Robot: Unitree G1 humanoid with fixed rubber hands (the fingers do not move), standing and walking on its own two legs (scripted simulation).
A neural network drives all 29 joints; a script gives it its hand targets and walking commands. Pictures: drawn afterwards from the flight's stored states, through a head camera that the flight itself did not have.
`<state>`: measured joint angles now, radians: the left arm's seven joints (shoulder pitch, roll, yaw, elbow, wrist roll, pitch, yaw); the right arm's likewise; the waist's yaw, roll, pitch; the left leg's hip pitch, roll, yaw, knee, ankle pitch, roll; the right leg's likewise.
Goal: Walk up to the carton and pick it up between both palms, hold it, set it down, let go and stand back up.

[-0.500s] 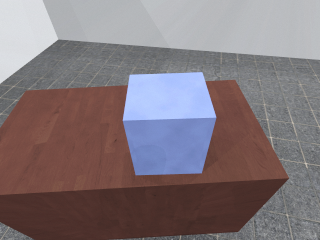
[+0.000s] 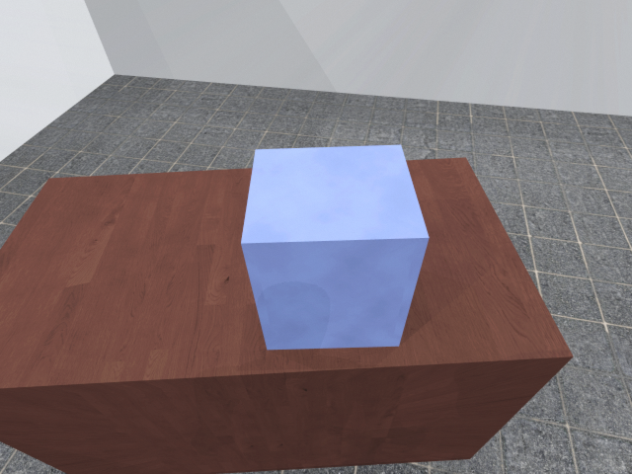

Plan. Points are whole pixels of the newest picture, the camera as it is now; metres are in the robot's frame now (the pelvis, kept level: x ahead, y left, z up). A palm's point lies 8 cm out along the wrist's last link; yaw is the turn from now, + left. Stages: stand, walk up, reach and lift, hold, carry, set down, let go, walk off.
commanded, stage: stand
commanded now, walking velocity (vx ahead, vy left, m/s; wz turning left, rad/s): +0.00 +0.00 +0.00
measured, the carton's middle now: (330, 252) +0.46 +0.00 +0.00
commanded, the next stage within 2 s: none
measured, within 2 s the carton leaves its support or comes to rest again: neither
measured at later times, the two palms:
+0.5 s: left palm out of the picture +0.03 +0.26 -0.12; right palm out of the picture +0.02 -0.25 -0.12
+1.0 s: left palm out of the picture +0.03 +0.26 -0.13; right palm out of the picture +0.02 -0.24 -0.12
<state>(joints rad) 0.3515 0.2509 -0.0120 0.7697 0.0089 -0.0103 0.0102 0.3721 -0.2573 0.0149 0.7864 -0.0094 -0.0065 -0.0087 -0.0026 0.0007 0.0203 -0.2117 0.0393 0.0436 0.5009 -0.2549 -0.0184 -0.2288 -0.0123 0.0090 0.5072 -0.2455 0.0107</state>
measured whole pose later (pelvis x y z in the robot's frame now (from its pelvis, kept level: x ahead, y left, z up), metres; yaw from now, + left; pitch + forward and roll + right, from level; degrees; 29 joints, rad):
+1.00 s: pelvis +0.01 +0.01 +0.00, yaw +0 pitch -1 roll +0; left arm 0.35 0.23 -0.01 0.92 0.01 -0.01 0.03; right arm 0.38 -0.23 0.01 0.90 0.00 -0.01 -0.02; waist 0.00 0.00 0.02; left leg -0.19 0.02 0.05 0.45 -0.24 -0.01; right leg -0.21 -0.03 0.02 0.46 -0.23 0.03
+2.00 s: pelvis +0.00 +0.00 +0.00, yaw +0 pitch -2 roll +0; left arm 0.35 0.20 0.00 0.96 0.00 -0.01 0.04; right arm 0.37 -0.19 -0.02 0.98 0.00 0.00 -0.04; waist -0.01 0.01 0.03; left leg -0.18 0.04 0.05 0.43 -0.22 -0.02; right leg -0.20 -0.01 0.01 0.44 -0.21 0.01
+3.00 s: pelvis +0.02 +0.01 +0.01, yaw +0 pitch -1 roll +0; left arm 0.32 0.19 -0.01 1.02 0.00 -0.01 0.04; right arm 0.35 -0.19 0.01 1.00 0.00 -0.01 -0.04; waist 0.00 0.00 0.03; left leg -0.15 0.03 0.06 0.42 -0.25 -0.01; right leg -0.17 -0.02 0.02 0.43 -0.24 0.02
